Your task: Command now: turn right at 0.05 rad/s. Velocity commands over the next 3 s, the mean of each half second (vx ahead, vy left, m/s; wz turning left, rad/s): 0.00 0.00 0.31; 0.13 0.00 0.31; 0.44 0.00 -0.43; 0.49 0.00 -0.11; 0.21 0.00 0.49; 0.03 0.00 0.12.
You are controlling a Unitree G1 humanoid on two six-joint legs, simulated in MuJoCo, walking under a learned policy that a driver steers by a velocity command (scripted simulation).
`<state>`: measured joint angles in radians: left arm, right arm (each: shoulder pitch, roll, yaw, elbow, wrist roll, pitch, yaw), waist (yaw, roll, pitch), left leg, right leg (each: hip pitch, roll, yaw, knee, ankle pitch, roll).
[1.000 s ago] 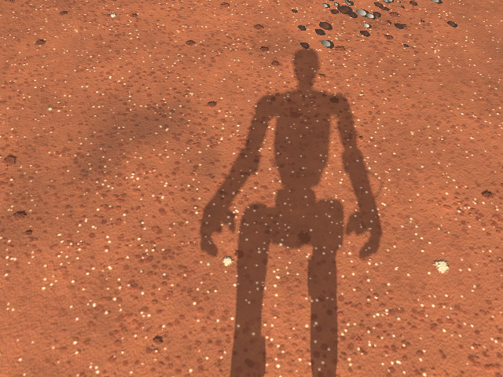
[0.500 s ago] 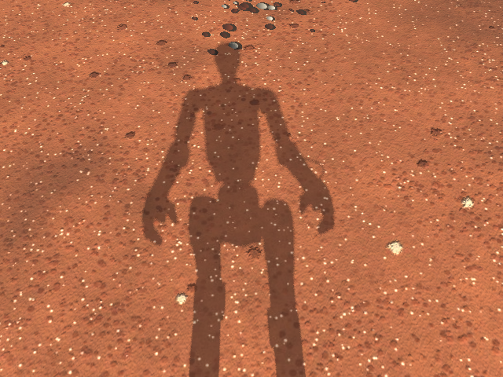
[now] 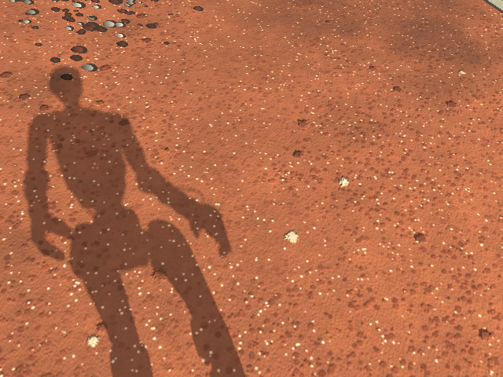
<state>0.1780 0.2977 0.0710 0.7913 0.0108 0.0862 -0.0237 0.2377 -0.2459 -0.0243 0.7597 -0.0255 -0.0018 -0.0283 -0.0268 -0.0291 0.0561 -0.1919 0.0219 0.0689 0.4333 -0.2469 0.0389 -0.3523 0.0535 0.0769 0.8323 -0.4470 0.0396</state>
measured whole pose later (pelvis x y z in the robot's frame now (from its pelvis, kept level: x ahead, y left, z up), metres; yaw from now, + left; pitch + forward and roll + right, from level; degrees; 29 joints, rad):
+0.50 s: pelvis -0.03 +0.01 -0.02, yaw +14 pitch -1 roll -1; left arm 0.14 0.30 0.06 0.83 0.02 0.06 0.03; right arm 0.24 -0.28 -0.06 0.78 -0.02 0.03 0.02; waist -0.01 -0.04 0.08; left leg -0.27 -0.04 0.02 0.60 -0.32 0.08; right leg -0.34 -0.04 -0.05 0.85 -0.51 0.02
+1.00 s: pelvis +0.02 +0.02 +0.00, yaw +22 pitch +0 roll +0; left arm 0.22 0.28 0.03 0.84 0.02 0.00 -0.02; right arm 0.32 -0.27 -0.05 0.83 -0.03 -0.01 0.00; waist -0.02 0.02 -0.02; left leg -0.13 -0.10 -0.10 0.39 -0.26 0.08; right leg -0.27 0.02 -0.03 0.56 -0.35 -0.06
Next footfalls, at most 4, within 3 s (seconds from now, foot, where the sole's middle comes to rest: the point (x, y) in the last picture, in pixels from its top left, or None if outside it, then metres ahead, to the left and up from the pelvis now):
0.08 right None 0.02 -0.12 -0.78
0.44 left None -0.01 0.10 -0.78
1.02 right None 0.09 -0.05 -0.78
1.48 left None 0.40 0.19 -0.78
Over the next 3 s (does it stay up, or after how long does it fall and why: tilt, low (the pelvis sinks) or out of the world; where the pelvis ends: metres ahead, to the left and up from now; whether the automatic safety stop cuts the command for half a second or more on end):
stays up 0.70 0.09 0.00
